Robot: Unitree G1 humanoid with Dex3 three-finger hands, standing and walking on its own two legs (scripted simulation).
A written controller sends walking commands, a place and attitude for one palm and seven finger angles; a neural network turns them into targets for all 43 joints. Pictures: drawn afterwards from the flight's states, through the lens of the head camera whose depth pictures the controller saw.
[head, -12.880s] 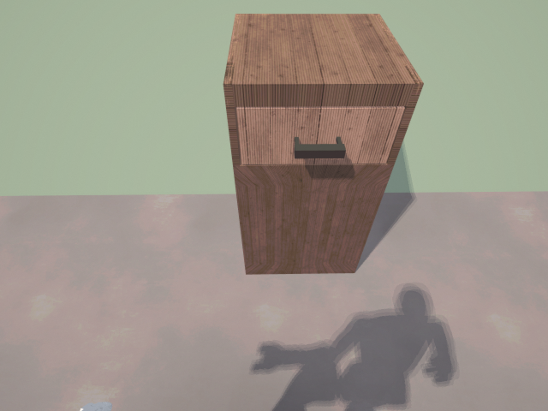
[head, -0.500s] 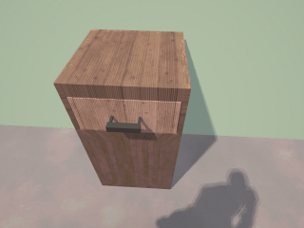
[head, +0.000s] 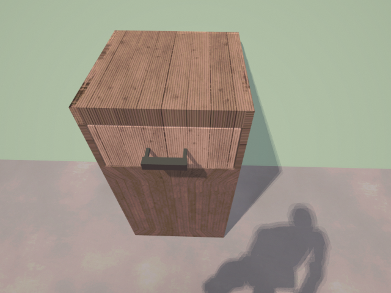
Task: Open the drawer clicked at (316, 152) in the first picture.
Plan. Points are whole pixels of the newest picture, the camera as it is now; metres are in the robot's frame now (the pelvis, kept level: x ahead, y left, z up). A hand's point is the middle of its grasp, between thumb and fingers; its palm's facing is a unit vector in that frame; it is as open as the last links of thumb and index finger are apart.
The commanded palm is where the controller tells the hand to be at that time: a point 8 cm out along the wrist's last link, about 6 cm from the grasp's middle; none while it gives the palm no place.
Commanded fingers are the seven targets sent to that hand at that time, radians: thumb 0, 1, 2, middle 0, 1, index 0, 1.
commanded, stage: look again from close up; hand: left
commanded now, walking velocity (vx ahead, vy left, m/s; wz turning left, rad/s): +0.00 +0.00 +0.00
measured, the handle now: (165, 157) +0.48 +0.12 -0.06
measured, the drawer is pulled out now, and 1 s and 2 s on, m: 0.00 0.00 0.00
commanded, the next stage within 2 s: raise the hand with hooked fingers in 0.56 s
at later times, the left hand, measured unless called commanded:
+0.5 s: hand out of the picture -0.02 +0.11 -0.17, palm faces +0.06 -0.99 -0.15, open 7.3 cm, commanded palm none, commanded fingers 0.00 0.90 0.90 -0.20 -0.30 -0.20 -0.30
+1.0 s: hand (147, 256) +0.20 +0.11 -0.03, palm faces -0.01 -0.31 -0.95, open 8.1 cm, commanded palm +0.13 +0.15 -0.02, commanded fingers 0.00 0.48 0.72 -0.23 -0.57 -0.23 -0.57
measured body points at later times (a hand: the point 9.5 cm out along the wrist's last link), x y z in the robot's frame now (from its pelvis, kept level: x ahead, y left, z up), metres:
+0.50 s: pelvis +0.00 -0.04 +0.00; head +0.01 -0.04 +0.45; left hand -0.03 +0.16 -0.16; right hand -0.02 -0.24 -0.16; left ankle -0.06 +0.03 -0.73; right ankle +0.00 -0.16 -0.73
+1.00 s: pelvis -0.03 -0.07 -0.02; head -0.02 -0.10 +0.43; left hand +0.19 +0.13 +0.02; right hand +0.17 -0.34 -0.09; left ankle -0.06 +0.03 -0.73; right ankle +0.00 -0.16 -0.73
